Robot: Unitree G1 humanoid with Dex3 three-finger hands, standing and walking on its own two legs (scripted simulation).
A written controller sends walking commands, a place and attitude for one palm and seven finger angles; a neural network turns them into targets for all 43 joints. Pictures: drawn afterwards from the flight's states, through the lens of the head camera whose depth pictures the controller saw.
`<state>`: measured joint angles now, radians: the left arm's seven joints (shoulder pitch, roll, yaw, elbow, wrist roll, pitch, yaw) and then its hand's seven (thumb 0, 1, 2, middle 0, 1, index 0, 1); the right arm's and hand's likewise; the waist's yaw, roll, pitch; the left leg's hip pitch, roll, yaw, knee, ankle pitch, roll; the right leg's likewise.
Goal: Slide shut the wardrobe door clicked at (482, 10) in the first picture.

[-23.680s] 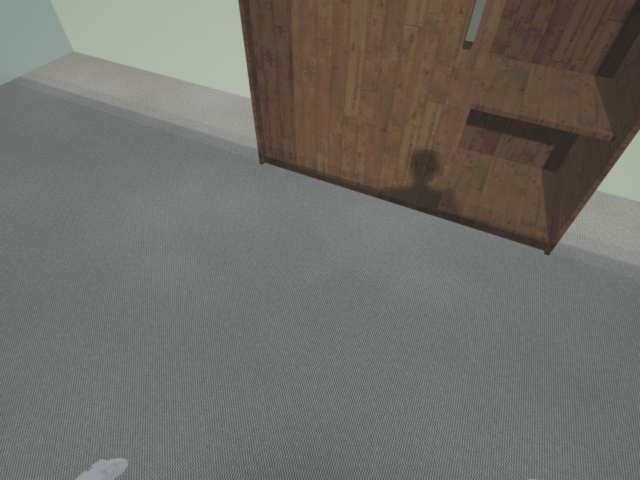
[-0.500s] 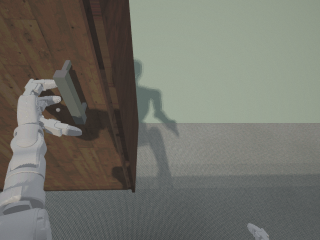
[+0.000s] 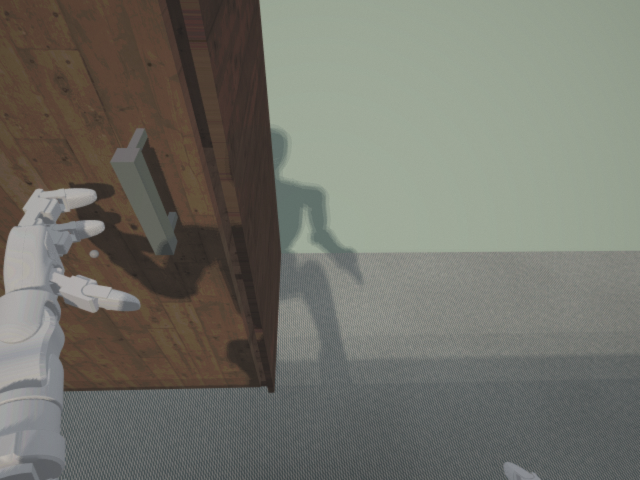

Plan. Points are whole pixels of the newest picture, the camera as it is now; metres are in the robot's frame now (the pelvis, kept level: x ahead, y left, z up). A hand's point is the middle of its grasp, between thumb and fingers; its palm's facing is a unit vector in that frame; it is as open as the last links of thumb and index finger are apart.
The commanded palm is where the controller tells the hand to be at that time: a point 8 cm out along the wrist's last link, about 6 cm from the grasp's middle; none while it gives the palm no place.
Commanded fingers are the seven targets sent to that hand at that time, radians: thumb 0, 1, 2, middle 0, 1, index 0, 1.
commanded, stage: slip the hand off the handle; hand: left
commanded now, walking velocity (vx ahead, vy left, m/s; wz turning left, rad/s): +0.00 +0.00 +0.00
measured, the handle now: (153, 194) +0.44 +0.25 +0.12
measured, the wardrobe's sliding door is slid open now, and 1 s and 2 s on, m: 0.02 0.02 0.02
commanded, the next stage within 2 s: draw the hand back to the body in 0.42 s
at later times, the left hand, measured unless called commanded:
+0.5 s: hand (68, 315) +0.26 +0.29 +0.10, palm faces +0.36 -0.91 -0.21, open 14.7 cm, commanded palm +0.23 +0.33 +0.12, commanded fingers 0.00 -0.55 0.20 -0.25 -1.15 -0.25 -1.15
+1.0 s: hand (48, 337) +0.22 +0.27 +0.14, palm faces +0.16 -0.99 -0.02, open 14.7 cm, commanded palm +0.18 +0.32 +0.15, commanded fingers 0.00 -0.41 0.27 -0.25 -1.07 -0.25 -1.07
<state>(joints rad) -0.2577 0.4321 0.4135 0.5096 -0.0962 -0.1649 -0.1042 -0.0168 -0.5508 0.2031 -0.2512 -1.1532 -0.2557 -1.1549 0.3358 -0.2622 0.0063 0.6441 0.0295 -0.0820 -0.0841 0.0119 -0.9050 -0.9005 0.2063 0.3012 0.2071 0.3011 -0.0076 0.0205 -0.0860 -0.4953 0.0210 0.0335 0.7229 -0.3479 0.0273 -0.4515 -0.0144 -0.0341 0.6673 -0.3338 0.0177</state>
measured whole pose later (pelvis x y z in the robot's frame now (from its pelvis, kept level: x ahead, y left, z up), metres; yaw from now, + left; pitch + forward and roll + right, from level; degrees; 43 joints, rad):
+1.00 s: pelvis -0.01 -0.01 +0.01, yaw +2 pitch +0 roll -1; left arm 0.11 0.39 0.46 0.10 -0.38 0.01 -0.41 -0.02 -0.55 0.20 -0.25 -1.15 -0.25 -1.15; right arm 0.28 -0.28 0.04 0.60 0.07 -0.28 -0.14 0.02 -0.90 -0.90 0.21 0.30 0.21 0.30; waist 0.05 0.04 -0.06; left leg -0.34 0.02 0.00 0.67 -0.32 0.01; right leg -0.29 -0.01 -0.06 0.62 -0.32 0.00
